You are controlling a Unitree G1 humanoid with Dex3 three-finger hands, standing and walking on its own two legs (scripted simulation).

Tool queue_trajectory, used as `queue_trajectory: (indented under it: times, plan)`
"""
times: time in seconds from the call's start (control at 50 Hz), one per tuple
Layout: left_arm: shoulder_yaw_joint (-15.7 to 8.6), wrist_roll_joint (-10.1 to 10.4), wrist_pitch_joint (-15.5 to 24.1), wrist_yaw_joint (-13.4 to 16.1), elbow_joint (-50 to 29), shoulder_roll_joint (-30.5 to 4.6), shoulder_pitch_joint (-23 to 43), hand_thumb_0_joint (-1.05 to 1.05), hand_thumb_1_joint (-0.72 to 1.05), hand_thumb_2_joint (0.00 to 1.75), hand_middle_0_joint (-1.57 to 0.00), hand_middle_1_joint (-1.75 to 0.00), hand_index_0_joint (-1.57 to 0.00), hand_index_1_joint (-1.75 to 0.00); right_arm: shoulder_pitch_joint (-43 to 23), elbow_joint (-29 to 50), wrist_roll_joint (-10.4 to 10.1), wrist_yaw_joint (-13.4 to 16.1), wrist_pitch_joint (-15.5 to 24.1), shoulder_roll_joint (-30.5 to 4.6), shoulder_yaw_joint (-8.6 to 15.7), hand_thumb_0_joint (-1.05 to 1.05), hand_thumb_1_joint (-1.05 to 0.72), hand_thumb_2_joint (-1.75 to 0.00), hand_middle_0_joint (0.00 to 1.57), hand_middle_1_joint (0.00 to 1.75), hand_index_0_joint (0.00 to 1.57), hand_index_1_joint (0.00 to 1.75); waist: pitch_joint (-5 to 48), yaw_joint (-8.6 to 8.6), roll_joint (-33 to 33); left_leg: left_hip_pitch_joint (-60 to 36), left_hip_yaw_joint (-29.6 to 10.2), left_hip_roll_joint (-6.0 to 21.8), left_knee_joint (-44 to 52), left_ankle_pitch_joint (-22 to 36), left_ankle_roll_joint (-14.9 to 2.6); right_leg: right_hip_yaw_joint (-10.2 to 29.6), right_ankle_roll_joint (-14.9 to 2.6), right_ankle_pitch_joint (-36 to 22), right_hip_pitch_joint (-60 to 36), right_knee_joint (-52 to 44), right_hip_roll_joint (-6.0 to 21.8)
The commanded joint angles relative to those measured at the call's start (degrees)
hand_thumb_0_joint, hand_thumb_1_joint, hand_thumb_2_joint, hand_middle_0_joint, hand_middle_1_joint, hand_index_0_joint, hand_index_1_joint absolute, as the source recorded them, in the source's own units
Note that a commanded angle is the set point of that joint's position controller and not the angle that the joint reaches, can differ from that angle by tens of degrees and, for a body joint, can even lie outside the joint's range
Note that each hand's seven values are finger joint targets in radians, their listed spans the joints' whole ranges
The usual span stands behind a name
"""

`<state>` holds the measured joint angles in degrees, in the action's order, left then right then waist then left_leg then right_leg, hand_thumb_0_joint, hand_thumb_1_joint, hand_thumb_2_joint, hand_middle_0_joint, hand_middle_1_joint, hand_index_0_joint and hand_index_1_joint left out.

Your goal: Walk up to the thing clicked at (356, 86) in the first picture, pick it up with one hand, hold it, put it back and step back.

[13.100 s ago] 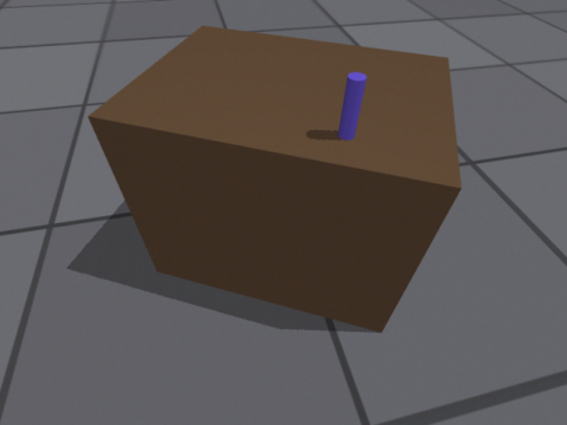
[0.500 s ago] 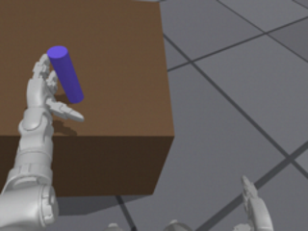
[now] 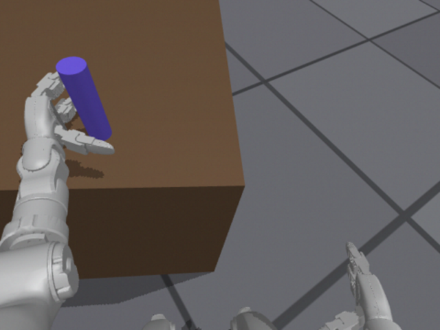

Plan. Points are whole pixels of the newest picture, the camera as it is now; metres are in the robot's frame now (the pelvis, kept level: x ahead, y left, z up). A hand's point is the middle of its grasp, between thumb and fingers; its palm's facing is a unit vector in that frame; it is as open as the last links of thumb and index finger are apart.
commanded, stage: close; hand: left
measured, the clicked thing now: (88, 104) +0.50 +0.20 +0.11
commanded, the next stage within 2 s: settle in 0.44 s
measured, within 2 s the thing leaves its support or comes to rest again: leaves its support in 0.82 s
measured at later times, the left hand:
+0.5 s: hand (92, 113) +0.49 +0.19 +0.10, palm faces +0.12 -0.99 +0.01, open 6.7 cm
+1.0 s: hand (79, 97) +0.49 +0.20 +0.13, palm faces +0.13 -0.99 +0.00, open 5.5 cm
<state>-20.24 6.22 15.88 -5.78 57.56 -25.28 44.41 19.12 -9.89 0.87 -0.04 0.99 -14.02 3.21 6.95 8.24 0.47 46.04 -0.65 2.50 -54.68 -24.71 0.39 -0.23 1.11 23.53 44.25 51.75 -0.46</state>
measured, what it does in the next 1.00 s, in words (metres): stands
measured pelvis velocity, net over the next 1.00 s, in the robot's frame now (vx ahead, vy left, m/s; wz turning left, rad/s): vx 0.02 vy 0.00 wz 0.00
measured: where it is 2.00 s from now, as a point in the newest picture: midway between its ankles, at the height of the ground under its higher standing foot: outside the picture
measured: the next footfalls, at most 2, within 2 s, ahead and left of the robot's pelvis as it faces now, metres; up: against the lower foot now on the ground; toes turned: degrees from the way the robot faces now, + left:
none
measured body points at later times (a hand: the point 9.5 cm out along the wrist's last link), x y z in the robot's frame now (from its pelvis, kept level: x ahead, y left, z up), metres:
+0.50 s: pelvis +0.01 +0.00 +0.00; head +0.08 +0.02 +0.44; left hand +0.48 +0.24 +0.10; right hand +0.15 -0.26 -0.03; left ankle +0.01 +0.12 -0.68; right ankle +0.01 -0.14 -0.68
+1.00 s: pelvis +0.02 +0.00 +0.01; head +0.08 +0.02 +0.46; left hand +0.48 +0.25 +0.14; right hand +0.17 -0.26 -0.03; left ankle +0.01 +0.12 -0.68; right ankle +0.01 -0.14 -0.68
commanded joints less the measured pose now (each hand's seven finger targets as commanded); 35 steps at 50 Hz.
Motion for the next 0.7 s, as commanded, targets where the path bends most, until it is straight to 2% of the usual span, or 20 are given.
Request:
queue_trajectory:
  times: [0.0,0.02,0.04,0.1,0.14,0.16,0.24,0.28,0.32,0.34,0.38,0.4,0.44,0.48,0.52,0.56,0.58,0.64,0.66,0.68]
  plan:
    - [-2.0,0.7,3.4,-0.5,-10.0,-13.7,28.4,0.00,-0.43,0.32,-0.68,-0.51,-0.69,-0.51,1.7,7.6,0.1,0.6,2.8,-8.9,5.4,0.00,0.52,-0.05,0.05,0.05,0.05,0.05,23.5,1.49,-7.6,-17.9,-0.2,-1.0,5.4,17.8,-1.04,-0.6,-1.88,-17.1,-6.2,-5.5,-0.7]
    - [-1.4,1.0,3.6,-0.7,-10.6,-12.3,29.6,0.00,-0.41,0.35,-0.71,-0.54,-0.72,-0.54,0.2,8.0,0.2,0.6,3.0,-7.7,4.1,0.00,0.52,-0.05,0.05,0.05,0.05,0.05,24.0,1.30,-7.6,-17.6,-0.2,-0.9,5.2,17.7,-1.13,-0.5,-1.83,-17.1,-6.6,-5.3,-0.6]
    - [-1.5,0.7,3.6,-0.8,-10.5,-13.1,30.0,0.00,-0.39,0.39,-0.75,-0.59,-0.76,-0.58,-0.2,7.6,0.1,0.7,3.0,-8.7,5.0,0.00,0.52,-0.05,0.05,0.05,0.05,0.05,25.1,1.44,-7.4,-18.5,-0.5,-0.7,5.3,18.4,-1.14,-0.7,-1.97,-17.2,-5.9,-5.2,-0.7]
    - [-1.1,0.2,3.7,-0.4,-11.5,-13.5,33.2,0.00,-0.34,0.47,-0.84,-0.68,-0.85,-0.68,-3.4,10.7,0.2,0.9,3.4,-8.5,4.2,0.00,0.51,-0.05,0.05,0.05,0.05,0.05,27.6,1.16,-7.8,-19.0,-0.7,-0.6,5.4,18.4,-0.87,-0.9,-2.07,-16.9,-7.0,-5.0,-0.9]
    - [-1.2,0.1,3.4,-0.1,-8.3,-13.2,31.8,0.00,-0.29,0.52,-0.90,-0.74,-0.90,-0.74,-3.4,9.7,0.3,0.9,3.0,-8.6,4.4,0.00,0.52,-0.05,0.05,0.05,0.05,0.05,26.1,0.71,-7.6,-17.7,-0.5,-0.7,5.8,17.5,-0.74,-0.9,-2.14,-16.0,-7.0,-5.2,-1.0]
    - [-1.7,0.2,3.4,0.1,-6.5,-13.1,30.9,0.00,-0.28,0.55,-0.93,-0.78,-0.94,-0.78,-1.9,8.5,0.4,1.0,2.9,-9.1,5.1,0.00,0.51,-0.05,0.05,0.05,0.05,0.05,26.5,1.24,-6.7,-16.5,-0.6,-0.7,5.4,17.2,-0.99,-0.8,-2.03,-16.3,-7.6,-5.0,-0.9]
    - [-4.3,-0.2,3.7,0.9,-6.0,-16.6,26.9,0.00,-0.16,0.67,-1.07,-0.93,-1.09,-0.92,0.2,8.7,0.2,0.9,2.2,-9.1,5.0,0.00,0.51,-0.05,0.05,0.05,0.05,0.05,27.1,-0.20,-5.1,-14.3,-0.4,-1.0,5.7,18.1,-1.13,-0.9,-1.84,-17.9,-10.9,-4.9,-1.0]
    - [-3.2,0.2,3.9,1.0,-8.2,-14.0,26.2,0.00,-0.11,0.74,-1.14,-1.00,-1.15,-0.99,-0.1,10.1,0.1,0.8,2.2,-9.3,5.6,0.00,0.51,-0.05,0.05,0.05,0.05,0.05,27.9,-0.33,-6.2,-16.6,-0.5,-0.8,5.9,19.8,-0.72,-1.3,-2.13,-18.0,-9.8,-4.8,-1.2]
    - [-2.1,0.5,4.0,0.8,-9.9,-11.8,25.6,0.00,-0.01,0.79,-1.19,-1.05,-1.21,-1.04,0.6,8.4,0.1,0.4,2.0,-7.5,4.3,0.00,0.51,-0.05,0.05,0.05,0.05,0.05,26.4,-1.23,-7.4,-18.0,-0.8,-0.6,6.1,21.1,-0.31,-1.8,-2.36,-17.2,-7.7,-4.7,-1.5]
    - [-0.6,0.5,4.0,0.4,-10.4,-10.2,25.3,0.00,0.03,0.83,-1.24,-1.09,-1.25,-1.08,0.8,8.6,0.0,0.4,2.0,-6.9,3.8,0.00,0.51,-0.05,0.05,0.05,0.05,0.05,26.5,-0.39,-7.0,-17.9,-0.7,-0.5,5.9,21.4,-0.53,-1.7,-2.24,-17.9,-7.9,-4.8,-1.5]
    - [0.5,0.3,3.8,0.4,-10.7,-8.8,23.6,0.00,0.09,0.87,-1.29,-1.14,-1.30,-1.13,-0.8,9.9,-0.3,0.3,2.4,-6.2,2.7,0.00,0.51,-0.05,0.05,0.05,0.05,0.05,26.9,-0.80,-6.6,-17.0,-0.5,-0.5,5.8,21.8,-0.62,-1.5,-2.22,-18.9,-9.3,-4.5,-1.3]
    - [-0.8,0.7,4.3,0.8,-15.5,-10.7,25.5,0.00,0.08,0.89,-1.31,-1.17,-1.33,-1.16,-1.0,10.3,-0.5,0.4,2.3,-6.8,3.3,0.00,0.51,-0.05,0.05,0.05,0.05,0.05,27.0,-1.42,-6.6,-16.8,-0.1,-0.8,5.9,20.4,-0.85,-1.1,-2.03,-18.5,-10.1,-4.8,-1.2]
    - [-0.8,0.8,3.8,0.9,-13.6,-10.8,22.4,0.00,0.12,0.93,-1.33,-1.20,-1.34,-1.19,0.4,8.4,-0.4,0.8,2.1,-9.2,5.8,0.00,0.51,-0.05,0.05,0.05,0.05,0.05,26.5,-1.02,-7.0,-17.3,-0.3,-0.6,5.7,21.8,-0.82,-1.0,-2.06,-19.5,-9.6,-4.6,-1.1]
    - [-1.7,0.4,3.6,1.4,-14.7,-12.2,21.9,0.00,0.17,0.95,-1.35,-1.22,-1.37,-1.21,0.5,8.9,-0.5,0.7,1.8,-8.6,5.2,0.00,0.52,-0.05,0.05,0.05,0.05,0.05,24.7,-1.33,-5.6,-16.2,0.2,-0.9,5.9,20.2,-1.10,-0.7,-1.82,-19.2,-10.1,-5.3,-1.0]
    - [-2.5,0.4,3.7,1.8,-14.7,-12.6,21.1,0.00,0.29,1.11,-1.42,-1.36,-1.42,-1.36,1.4,8.6,-0.7,0.7,1.7,-7.8,4.6,0.00,0.52,-0.05,0.05,0.05,0.05,0.05,23.3,-1.22,-4.9,-15.2,0.3,-1.2,6.1,18.6,-1.25,-0.6,-1.66,-18.6,-10.3,-5.4,-0.9]
    - [-1.8,0.8,3.8,1.5,-16.0,-11.2,21.6,0.00,0.45,1.27,-1.37,-1.37,-1.36,-1.39,2.2,9.3,-0.8,0.7,1.7,-8.1,5.5,0.00,0.53,-0.05,0.05,0.05,0.05,0.05,23.3,-0.40,-4.5,-16.4,0.3,-1.2,6.3,18.1,-1.22,-0.7,-1.70,-18.0,-9.6,-5.5,-1.0]
    - [-0.2,0.8,3.8,1.0,-16.7,-10.0,22.2,0.00,0.51,1.29,-1.37,-1.37,-1.36,-1.39,1.9,9.4,-0.9,0.6,1.7,-7.3,4.8,0.00,0.53,-0.05,0.05,0.05,0.05,0.05,24.3,-0.02,-5.3,-17.3,0.4,-1.3,6.1,18.7,-1.27,-0.6,-1.59,-18.7,-10.1,-5.6,-0.9]
    - [0.7,1.1,3.1,-0.2,-17.4,-9.7,22.8,0.00,0.62,1.35,-1.38,-1.40,-1.37,-1.42,2.4,9.3,-1.1,0.7,1.7,-7.0,4.2,0.00,0.53,-0.06,0.05,0.05,0.05,0.05,26.0,-0.23,-5.6,-18.6,0.5,-1.4,5.8,20.9,-1.37,-0.3,-1.51,-20.9,-11.0,-5.5,-0.6]
    - [0.7,1.5,3.1,-0.6,-19.7,-10.2,24.1,0.00,0.61,1.36,-1.39,-1.41,-1.38,-1.43,1.6,10.0,-1.2,0.7,1.7,-5.9,2.5,0.00,0.53,-0.06,0.05,0.05,0.05,0.05,27.0,-1.07,-6.6,-19.2,0.7,-1.5,5.7,22.0,-1.36,-0.2,-1.46,-22.1,-12.1,-5.6,-0.5]
    - [0.0,1.6,2.9,-0.5,-21.5,-11.9,25.5,0.00,0.61,1.36,-1.39,-1.41,-1.38,-1.43,1.9,9.7,-1.2,0.9,1.7,-6.4,3.2,0.00,0.53,-0.06,0.05,0.05,0.05,0.05,28.8,-0.92,-7.7,-20.5,0.7,-1.5,5.5,22.6,-1.30,-0.1,-1.40,-22.7,-12.5,-5.6,-0.4]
